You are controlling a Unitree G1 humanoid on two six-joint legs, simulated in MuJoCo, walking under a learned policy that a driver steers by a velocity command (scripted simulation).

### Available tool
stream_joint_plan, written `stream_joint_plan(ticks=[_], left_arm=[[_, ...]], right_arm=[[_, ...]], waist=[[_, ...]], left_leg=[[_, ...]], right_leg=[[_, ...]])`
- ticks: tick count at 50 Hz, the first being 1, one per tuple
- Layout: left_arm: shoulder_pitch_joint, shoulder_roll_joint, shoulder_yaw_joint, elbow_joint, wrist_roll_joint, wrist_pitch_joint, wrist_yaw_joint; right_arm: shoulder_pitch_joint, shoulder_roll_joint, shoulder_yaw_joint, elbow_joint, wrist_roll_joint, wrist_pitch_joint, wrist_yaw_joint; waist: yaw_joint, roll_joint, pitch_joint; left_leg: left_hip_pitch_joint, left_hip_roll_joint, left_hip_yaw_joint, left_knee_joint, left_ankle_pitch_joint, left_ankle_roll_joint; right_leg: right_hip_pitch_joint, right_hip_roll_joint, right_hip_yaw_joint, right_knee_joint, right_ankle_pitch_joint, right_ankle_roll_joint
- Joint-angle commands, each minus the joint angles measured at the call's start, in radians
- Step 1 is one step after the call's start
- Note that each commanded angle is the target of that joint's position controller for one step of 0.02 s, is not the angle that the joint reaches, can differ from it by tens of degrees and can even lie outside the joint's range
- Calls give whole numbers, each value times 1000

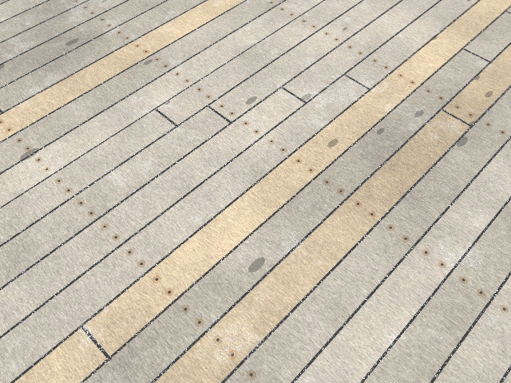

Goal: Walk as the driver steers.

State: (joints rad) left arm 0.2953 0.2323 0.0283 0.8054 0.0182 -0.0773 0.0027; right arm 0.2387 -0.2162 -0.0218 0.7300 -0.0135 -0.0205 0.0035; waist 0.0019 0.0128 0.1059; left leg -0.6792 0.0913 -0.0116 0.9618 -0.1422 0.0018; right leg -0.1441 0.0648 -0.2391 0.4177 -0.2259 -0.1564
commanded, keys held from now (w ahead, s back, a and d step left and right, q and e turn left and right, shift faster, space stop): q+shift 0.78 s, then shift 0.22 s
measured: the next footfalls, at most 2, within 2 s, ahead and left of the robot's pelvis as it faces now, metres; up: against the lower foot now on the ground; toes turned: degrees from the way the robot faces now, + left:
left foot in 0.14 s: +0.27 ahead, +0.11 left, +0.00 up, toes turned +7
right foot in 0.90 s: +0.37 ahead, +0.01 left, +0.00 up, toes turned +58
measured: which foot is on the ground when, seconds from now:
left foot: up 0.00-0.12, down 0.14-0.90, up 0.92-1.00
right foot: down 0.00-0.14, up 0.16-0.88, down 0.90-1.00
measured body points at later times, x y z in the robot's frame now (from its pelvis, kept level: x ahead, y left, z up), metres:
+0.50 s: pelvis +0.15 +0.07 +0.00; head +0.18 +0.11 +0.45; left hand +0.20 +0.38 -0.12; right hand +0.36 -0.18 -0.09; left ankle +0.23 +0.10 -0.74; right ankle +0.28 -0.10 -0.67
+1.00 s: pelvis +0.25 +0.02 +0.01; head +0.29 +0.03 +0.45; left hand +0.13 +0.33 -0.08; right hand +0.56 -0.10 -0.11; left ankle +0.18 +0.10 -0.69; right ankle +0.35 -0.03 -0.74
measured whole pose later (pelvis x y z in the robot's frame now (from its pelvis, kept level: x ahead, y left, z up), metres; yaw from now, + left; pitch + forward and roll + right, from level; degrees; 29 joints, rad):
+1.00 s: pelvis +0.25 +0.02 +0.01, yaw +49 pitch +1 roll +0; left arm 0.13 0.35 0.04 0.73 0.01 0.02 0.05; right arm 0.24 -0.38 -0.08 0.74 -0.02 0.04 0.01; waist 0.00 0.04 0.05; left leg -0.42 -0.26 -0.31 0.87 -0.41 -0.02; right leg -0.25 0.08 0.14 0.40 -0.16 -0.03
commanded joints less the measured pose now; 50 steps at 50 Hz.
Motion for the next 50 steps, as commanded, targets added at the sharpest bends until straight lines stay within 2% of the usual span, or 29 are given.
stream_joint_plan(ticks=[1,2,3,4,5,6,7,8,9,10,11,12,14,16,17,19,21,24,33,39,42,43,44,45,46,47,48,49,50], left_arm=[[-183,70,23,-99,-10,-27,10],[-130,79,29,-86,-19,-22,15],[-101,95,36,-80,-25,-13,21],[-85,115,44,-76,-32,-9,28],[-100,135,54,-83,-36,2,29],[-142,139,59,-99,-42,18,26],[-189,143,62,-122,-41,31,18],[-129,48,49,-160,-16,47,-4],[100,1,21,-178,4,62,-2],[133,51,19,-139,23,71,8],[30,94,30,-144,29,71,14],[-87,114,37,-169,35,75,23],[-121,115,35,-169,32,102,31],[-104,97,29,-155,23,116,29],[-107,95,28,-154,19,119,28],[-128,101,31,-157,16,123,28],[-154,117,36,-157,16,123,27],[-178,139,44,-151,15,113,27],[-194,214,53,-130,10,90,34],[-202,248,51,-128,-7,77,38],[-154,250,49,-113,-19,70,47],[-143,252,49,-110,-20,68,53],[-154,252,49,-111,-18,67,62],[-174,285,55,-133,-15,72,69],[-183,347,60,-168,-5,77,69],[-234,362,61,-170,15,82,59],[-192,305,56,-142,7,85,49],[-200,262,46,-137,-7,86,39],[-200,243,39,-141,-9,89,32]], right_arm=[[223,-39,-18,44,-1,1,17],[192,-47,-24,40,-13,3,17],[178,-54,-30,29,-19,4,20],[189,-65,-39,18,-27,6,24],[244,-80,-49,20,-27,11,21],[351,-111,-67,40,-29,9,12],[437,-179,-95,56,-28,8,0],[305,-245,-106,52,-3,26,-4],[227,-364,-130,-37,13,19,7],[119,-322,-132,-88,15,32,4],[76,-225,-106,-96,7,47,-3],[81,-178,-91,-77,8,51,-1],[100,-175,-99,-65,18,48,-7],[110,-206,-111,-63,23,46,-4],[110,-220,-117,-65,26,49,-4],[95,-235,-125,-74,29,63,-6],[82,-241,-129,-81,25,76,-6],[83,-252,-132,-83,18,81,-3],[69,-296,-127,-79,2,71,-1],[50,-332,-127,-69,-5,72,4],[8,-316,-115,-65,-8,70,6],[2,-303,-108,-59,-7,68,6],[24,-287,-100,-44,-2,62,6],[81,-263,-91,-29,5,52,2],[107,-233,-85,-37,19,43,0],[57,-302,-100,-47,-4,40,-5],[22,-319,-99,-51,-16,40,-6],[34,-300,-92,-36,-16,44,-2],[50,-278,-84,-16,-14,53,4]], waist=[[-83,-118,-140],[-55,-95,-140],[-45,-87,-149],[-54,-107,-160],[-85,-131,-180],[-149,-111,-213],[-215,-18,-194],[-60,242,-79],[35,304,-319],[48,156,-352],[39,15,-218],[25,-58,-152],[2,-3,-152],[-8,10,-188],[-17,22,-195],[-36,63,-183],[-55,90,-161],[-76,94,-146],[-74,99,-141],[-59,99,-143],[-31,115,-154],[-20,107,-149],[-17,48,-151],[-35,-27,-196],[-30,-153,-236],[-17,-140,-173],[-12,-118,-165],[-21,-90,-148],[-19,-86,-137]], left_leg=[[220,-45,126,-215,255,22],[233,-71,152,-257,265,32],[256,-91,174,-287,254,46],[300,-111,185,-300,219,65],[366,-134,181,-305,153,86],[480,-154,156,-356,126,118],[581,-112,35,-433,344,164],[577,30,-314,-409,1056,229],[674,207,-722,-597,966,396],[652,227,-782,-685,362,416],[523,170,-714,-729,43,365],[464,100,-617,-739,-85,294],[435,20,-488,-732,-52,159],[467,-11,-462,-715,46,60],[490,-19,-465,-719,52,25],[517,-44,-474,-748,-53,-22],[535,-64,-500,-777,-193,-34],[580,-65,-560,-779,-285,-8],[617,-72,-711,-717,-227,74],[553,-102,-793,-666,-49,104],[479,-132,-785,-662,-39,78],[433,-156,-777,-650,-115,55],[374,-205,-731,-604,-308,22],[331,-255,-634,-501,-442,-13],[290,-337,-434,-267,-448,-50],[207,-364,-265,-70,-403,-49],[230,-293,-246,39,-356,-47],[244,-278,-234,102,-309,-40],[248,-286,-218,163,-280,-41]], right_leg=[[12,-200,-37,-66,713,0],[53,-204,-57,-13,701,12],[84,-221,-62,46,703,28],[88,-250,-59,120,754,44],[76,-274,-51,216,768,62],[26,-273,-47,397,690,88],[-95,-198,-33,679,383,138],[-368,30,19,998,-444,185],[-444,58,273,1111,-468,212],[-449,3,335,1117,-417,199],[-476,-25,327,1036,-336,189],[-482,-55,335,921,-264,179],[-414,-73,335,782,-142,173],[-382,-57,336,715,-110,181],[-390,-53,340,682,-107,186],[-417,-47,344,621,-87,194],[-447,-42,350,572,-60,198],[-492,-39,374,522,-43,198],[-490,-11,429,422,-75,174],[-324,40,434,281,-113,161],[-134,48,415,117,-86,158],[-49,35,418,23,-38,153],[48,0,432,-91,38,140],[128,-116,533,-140,-54,106],[137,-342,749,-197,-113,12],[8,-393,831,-217,-29,-78],[-44,-389,785,-175,101,-109],[-71,-324,671,-140,166,-87],[-82,-264,590,-122,206,-65]])
Keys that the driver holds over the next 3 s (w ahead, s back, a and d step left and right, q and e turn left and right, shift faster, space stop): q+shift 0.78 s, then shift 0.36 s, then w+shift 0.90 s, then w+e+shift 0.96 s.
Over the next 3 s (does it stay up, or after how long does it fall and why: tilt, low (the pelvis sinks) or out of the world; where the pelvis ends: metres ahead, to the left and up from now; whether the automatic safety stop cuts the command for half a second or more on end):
stays up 1.34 0.99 -0.01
